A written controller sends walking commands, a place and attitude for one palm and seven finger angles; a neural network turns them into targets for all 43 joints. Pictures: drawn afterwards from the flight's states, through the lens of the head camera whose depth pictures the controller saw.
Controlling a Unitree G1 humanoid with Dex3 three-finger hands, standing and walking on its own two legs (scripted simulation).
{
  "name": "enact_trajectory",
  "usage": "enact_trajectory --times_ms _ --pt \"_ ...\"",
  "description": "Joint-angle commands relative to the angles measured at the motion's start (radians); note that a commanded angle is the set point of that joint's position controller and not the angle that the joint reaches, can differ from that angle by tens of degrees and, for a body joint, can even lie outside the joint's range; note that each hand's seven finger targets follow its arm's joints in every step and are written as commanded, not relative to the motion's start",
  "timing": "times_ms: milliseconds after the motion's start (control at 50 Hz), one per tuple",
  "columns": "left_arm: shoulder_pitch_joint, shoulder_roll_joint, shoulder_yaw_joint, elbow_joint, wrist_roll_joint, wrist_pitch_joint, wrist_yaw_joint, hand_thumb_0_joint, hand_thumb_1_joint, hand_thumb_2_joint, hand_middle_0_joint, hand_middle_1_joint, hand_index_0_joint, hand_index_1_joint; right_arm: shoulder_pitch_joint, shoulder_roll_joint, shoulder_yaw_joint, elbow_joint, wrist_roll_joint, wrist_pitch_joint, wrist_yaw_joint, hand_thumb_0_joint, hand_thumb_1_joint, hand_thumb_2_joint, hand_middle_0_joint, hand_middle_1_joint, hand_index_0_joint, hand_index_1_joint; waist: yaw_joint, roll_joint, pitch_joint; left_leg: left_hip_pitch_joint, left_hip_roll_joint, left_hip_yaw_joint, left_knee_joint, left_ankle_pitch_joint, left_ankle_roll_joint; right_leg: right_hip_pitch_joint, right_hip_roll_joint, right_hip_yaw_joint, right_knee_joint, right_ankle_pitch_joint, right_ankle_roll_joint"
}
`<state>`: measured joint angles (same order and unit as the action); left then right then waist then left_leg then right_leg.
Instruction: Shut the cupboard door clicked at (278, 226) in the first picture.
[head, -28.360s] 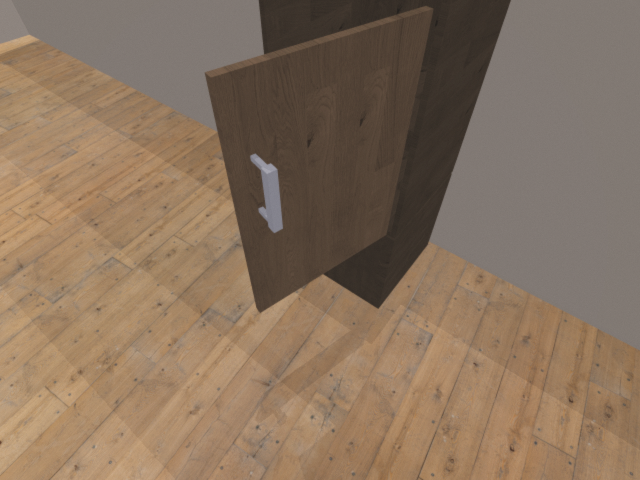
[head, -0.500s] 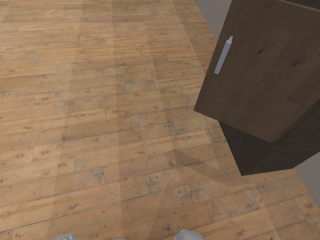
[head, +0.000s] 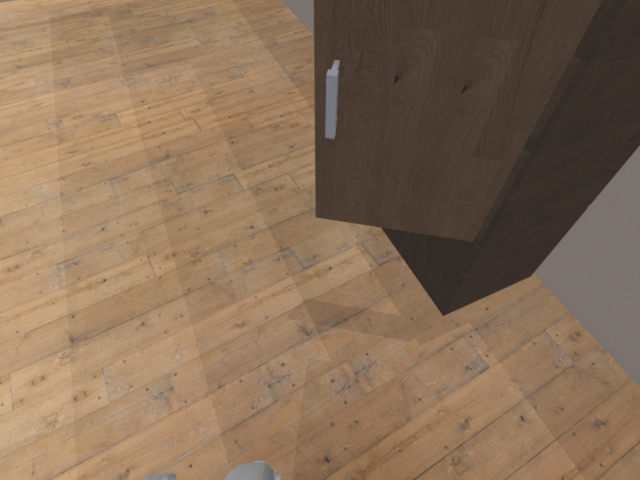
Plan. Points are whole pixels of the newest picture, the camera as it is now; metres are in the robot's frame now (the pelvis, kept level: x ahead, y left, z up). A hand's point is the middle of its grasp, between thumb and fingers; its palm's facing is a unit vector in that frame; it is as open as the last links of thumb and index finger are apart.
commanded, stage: turn to face it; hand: left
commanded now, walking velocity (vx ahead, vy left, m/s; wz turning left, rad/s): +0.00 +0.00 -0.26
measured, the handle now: (333, 100) +0.75 +0.01 +0.04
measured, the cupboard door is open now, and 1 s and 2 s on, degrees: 54 54 54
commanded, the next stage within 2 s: take the last steps up to it in 0.10 s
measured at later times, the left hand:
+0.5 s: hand (208, 473) +0.15 +0.17 -0.17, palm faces -0.18 -0.96 -0.20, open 7.4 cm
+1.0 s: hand (240, 421) +0.22 +0.14 -0.18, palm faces -0.16 -0.98 -0.15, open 7.4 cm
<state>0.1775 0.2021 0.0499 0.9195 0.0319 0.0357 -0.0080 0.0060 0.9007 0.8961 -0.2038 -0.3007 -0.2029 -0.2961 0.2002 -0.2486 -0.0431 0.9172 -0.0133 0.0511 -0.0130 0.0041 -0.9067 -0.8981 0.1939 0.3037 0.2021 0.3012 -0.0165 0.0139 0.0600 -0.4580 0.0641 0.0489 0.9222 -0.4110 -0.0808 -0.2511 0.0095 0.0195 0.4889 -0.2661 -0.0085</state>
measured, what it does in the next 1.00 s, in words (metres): walks ahead: left foot, then right foot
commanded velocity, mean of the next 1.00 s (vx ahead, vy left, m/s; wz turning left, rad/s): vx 0.22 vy -0.05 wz -0.11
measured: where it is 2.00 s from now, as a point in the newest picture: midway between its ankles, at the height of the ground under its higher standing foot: (346, 466)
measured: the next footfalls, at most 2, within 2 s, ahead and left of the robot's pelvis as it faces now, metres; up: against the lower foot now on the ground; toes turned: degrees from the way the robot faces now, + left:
left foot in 0.10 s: +0.05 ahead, +0.13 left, +0.00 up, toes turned +2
right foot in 0.50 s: +0.04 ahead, -0.13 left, +0.00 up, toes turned -13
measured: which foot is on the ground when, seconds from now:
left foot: up 0.00-0.08, down 0.10-0.50, up 0.52-0.80, down 0.82-1.00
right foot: down 0.00-0.10, up 0.12-0.48, down 0.50-0.84, up 0.86-1.00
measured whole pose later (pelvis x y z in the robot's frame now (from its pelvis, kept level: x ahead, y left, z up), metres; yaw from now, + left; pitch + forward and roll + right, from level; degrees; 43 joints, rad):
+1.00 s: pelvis +0.18 -0.03 +0.00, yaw -11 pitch +0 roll +0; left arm 0.26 0.18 0.06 1.09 0.03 0.01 -0.02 0.01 0.91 0.90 -0.20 -0.30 -0.20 -0.30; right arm 0.27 -0.15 -0.02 1.01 -0.04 -0.05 -0.02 0.00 -0.92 -0.90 0.20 0.30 0.21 0.30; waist -0.01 -0.04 0.05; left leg -0.27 0.07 0.16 0.51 -0.23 0.02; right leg -0.41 -0.04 -0.05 1.03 -0.40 -0.03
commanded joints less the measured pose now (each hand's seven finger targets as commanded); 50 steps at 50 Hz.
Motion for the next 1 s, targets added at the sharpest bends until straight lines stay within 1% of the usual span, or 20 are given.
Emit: enact_trajectory --times_ms 0,40,80,100,200,320,420,440,460,480,520,600,700,760,780,800,820,840,900,980 --pt "-0.008 0.215 0.058 -0.058 -0.004 -0.014 0.020 0.000 0.900 0.900 -0.200 -0.300 -0.200 -0.300 0.033 -0.057 -0.015 -0.059 0.003 -0.031 -0.011 0.000 -0.900 -0.900 0.200 0.300 0.200 0.300 0.009 -0.175 -0.100 0.097 -0.023 0.003 -0.243 0.049 0.014 0.050 -0.226 0.241 -0.093 0.359 -0.166" --pt "-0.030 0.183 0.052 -0.059 -0.015 -0.007 0.021 0.000 0.900 0.900 -0.200 -0.300 -0.200 -0.300 0.120 -0.073 -0.013 -0.027 0.002 -0.047 -0.017 0.000 -0.900 -0.900 0.200 0.300 0.200 0.300 -0.031 -0.101 -0.122 0.296 -0.006 -0.015 -0.497 0.242 0.029 -0.048 -0.167 0.205 -0.002 0.256 -0.092" --pt "0.029 0.095 0.034 -0.078 -0.025 0.001 0.011 0.000 0.900 0.900 -0.200 -0.300 -0.200 -0.300 0.134 -0.213 -0.033 -0.039 -0.017 -0.058 -0.025 0.000 -0.900 -0.900 0.200 0.300 0.200 0.300 -0.012 0.295 -0.136 0.369 0.343 -0.362 -0.611 0.497 0.202 -0.214 0.027 0.002 0.301 -0.264 0.016" --pt "-0.006 0.118 0.036 -0.078 -0.017 0.010 0.012 0.000 0.900 0.900 -0.200 -0.300 -0.200 -0.300 0.130 -0.207 -0.032 -0.036 -0.023 -0.057 -0.036 0.000 -0.900 -0.900 0.200 0.300 0.200 0.300 -0.031 0.243 -0.111 0.325 0.374 -0.384 -0.630 0.510 0.246 -0.239 0.019 0.036 0.481 -0.334 0.025" --pt "-0.008 0.081 0.034 -0.037 -0.016 0.013 -0.006 0.000 0.900 0.900 -0.200 -0.300 -0.200 -0.300 0.071 -0.128 -0.010 -0.028 -0.024 -0.062 -0.040 0.000 -0.900 -0.900 0.200 0.300 0.200 0.300 0.007 0.147 -0.104 0.353 0.240 -0.125 -0.569 0.679 0.222 -0.231 -0.021 0.002 0.538 -0.199 0.043" --pt "-0.098 0.065 0.022 -0.044 -0.004 -0.001 -0.035 0.000 0.900 0.900 -0.200 -0.300 -0.200 -0.300 0.167 -0.150 -0.035 0.033 -0.029 -0.065 -0.026 0.000 -0.900 -0.900 0.200 0.300 0.200 0.300 -0.053 0.159 -0.060 0.383 0.274 -0.154 -0.659 0.179 0.217 -0.215 -0.024 -0.075 0.301 -0.192 0.021" --pt "0.013 0.072 0.030 0.009 -0.003 -0.018 -0.042 0.000 0.900 0.900 -0.200 -0.300 -0.200 -0.300 0.133 -0.154 -0.040 0.058 -0.023 -0.066 -0.015 0.000 -0.900 -0.900 0.200 0.300 0.200 0.300 0.010 0.111 -0.046 0.214 0.227 -0.068 -0.572 0.037 0.161 0.088 0.011 -0.128 -0.041 -0.021 -0.003" --pt "0.076 0.105 0.041 0.033 -0.003 -0.027 -0.035 0.000 0.900 0.900 -0.200 -0.300 -0.200 -0.300 0.123 -0.127 -0.035 0.056 -0.018 -0.070 -0.012 0.000 -0.900 -0.900 0.200 0.300 0.200 0.300 0.042 0.033 -0.051 0.109 0.178 -0.015 -0.484 0.013 0.126 0.228 -0.028 -0.071 -0.128 -0.031 -0.026" --pt "0.177 0.181 0.055 0.065 0.001 -0.041 -0.022 0.000 0.900 0.900 -0.200 -0.300 -0.200 -0.300 0.092 -0.069 -0.019 0.031 -0.006 -0.074 -0.005 0.000 -0.900 -0.900 0.200 0.300 0.200 0.300 0.090 -0.161 -0.074 -0.076 0.071 0.112 -0.271 -0.083 0.075 0.382 -0.218 0.183 -0.234 -0.191 -0.104" --pt "0.240 0.253 0.069 0.087 -0.004 -0.040 -0.010 0.000 0.900 0.900 -0.200 -0.300 -0.200 -0.300 -0.010 -0.041 -0.007 -0.024 -0.008 -0.073 0.001 0.000 -0.900 -0.900 0.200 0.300 0.200 0.300 0.136 -0.275 -0.024 -0.243 -0.007 0.103 -0.042 -0.250 0.052 0.371 -0.375 0.416 -0.328 -0.254 -0.207" --pt "0.207 0.186 0.058 0.098 -0.009 -0.054 0.012 0.000 0.900 0.900 -0.200 -0.300 -0.200 -0.300 -0.040 -0.064 -0.019 -0.017 -0.013 -0.071 0.001 0.000 -0.900 -0.900 0.200 0.300 0.200 0.300 0.101 -0.258 0.032 -0.320 0.040 -0.013 0.145 -0.132 0.058 0.310 -0.364 0.422 -0.330 -0.205 -0.261" --pt "0.098 0.110 0.026 0.081 -0.009 -0.081 0.011 0.000 0.900 0.900 -0.200 -0.300 -0.200 -0.300 0.041 -0.022 -0.015 0.031 -0.019 -0.065 0.021 0.000 -0.900 -0.900 0.200 0.300 0.200 0.300 0.004 -0.139 0.048 -0.146 0.060 0.016 0.059 0.048 0.037 0.117 -0.257 0.121 -0.309 0.043 -0.201" --pt "0.127 0.129 0.024 0.133 -0.009 -0.091 0.010 0.000 0.900 0.900 -0.200 -0.300 -0.200 -0.300 0.032 0.005 -0.008 0.022 -0.012 -0.079 0.031 0.000 -0.900 -0.900 0.200 0.300 0.200 0.300 0.002 -0.129 0.036 -0.018 0.029 0.071 -0.211 0.129 0.048 0.128 -0.239 0.061 -0.277 0.138 -0.175" --pt "0.119 0.122 0.027 0.151 -0.017 -0.086 0.010 0.000 0.900 0.900 -0.200 -0.300 -0.200 -0.300 0.137 -0.017 -0.013 0.059 -0.017 -0.096 0.021 0.000 -0.900 -0.900 0.200 0.300 0.200 0.300 -0.056 -0.067 0.007 0.224 -0.011 0.098 -0.383 0.238 0.060 0.060 -0.194 0.022 -0.118 0.193 -0.133" --pt "0.140 0.090 0.023 0.147 -0.020 -0.083 0.009 0.000 0.900 0.900 -0.200 -0.300 -0.200 -0.300 0.234 -0.062 -0.022 0.094 -0.024 -0.106 0.014 0.000 -0.900 -0.900 0.200 0.300 0.200 0.300 -0.084 0.035 -0.059 0.395 0.026 0.025 -0.435 0.268 0.081 -0.008 -0.136 -0.015 0.070 0.218 -0.100" --pt "0.188 0.044 0.015 0.135 -0.025 -0.079 0.007 0.000 0.900 0.900 -0.200 -0.300 -0.200 -0.300 0.345 -0.156 -0.042 0.120 -0.039 -0.112 0.001 0.000 -0.900 -0.900 0.200 0.300 0.200 0.300 -0.106 0.234 -0.141 0.575 0.247 -0.265 -0.503 0.278 0.174 -0.187 -0.031 -0.098 0.325 -0.028 -0.050" --pt "0.154 0.048 0.004 0.101 -0.020 -0.080 0.004 0.000 0.900 0.900 -0.200 -0.300 -0.200 -0.300 0.415 -0.212 -0.049 0.127 -0.036 -0.102 -0.009 0.000 -0.900 -0.900 0.200 0.300 0.200 0.300 -0.123 0.291 -0.164 0.591 0.398 -0.497 -0.620 0.253 0.267 -0.287 0.029 -0.090 0.572 -0.337 -0.041" --pt "0.100 0.050 0.007 0.090 -0.013 -0.072 0.008 0.000 0.900 0.900 -0.200 -0.300 -0.200 -0.300 0.373 -0.203 -0.046 0.128 -0.031 -0.096 -0.020 0.000 -0.900 -0.900 0.200 0.300 0.200 0.300 -0.111 0.261 -0.131 0.516 0.415 -0.495 -0.672 0.193 0.267 -0.345 -0.015 -0.011 0.710 -0.307 -0.046" --pt "0.054 0.027 0.015 0.091 -0.006 -0.063 -0.010 0.000 0.900 0.900 -0.200 -0.300 -0.200 -0.300 0.204 -0.085 -0.016 0.081 -0.026 -0.106 -0.022 0.000 -0.900 -0.900 0.200 0.300 0.200 0.300 -0.036 0.106 0.016 0.262 0.323 -0.275 -0.724 0.165 0.230 -0.319 -0.104 -0.001 0.676 -0.138 -0.022" --pt "0.094 -0.014 0.009 0.100 -0.008 -0.041 -0.014 0.000 0.900 0.900 -0.200 -0.300 -0.200 -0.300 0.143 -0.074 -0.015 0.085 -0.025 -0.102 -0.017 0.000 -0.900 -0.900 0.200 0.300 0.200 0.300 0.003 0.110 -0.033 0.205 0.242 -0.079 -0.716 0.201 0.215 -0.152 -0.085 -0.071 0.364 -0.093 -0.006"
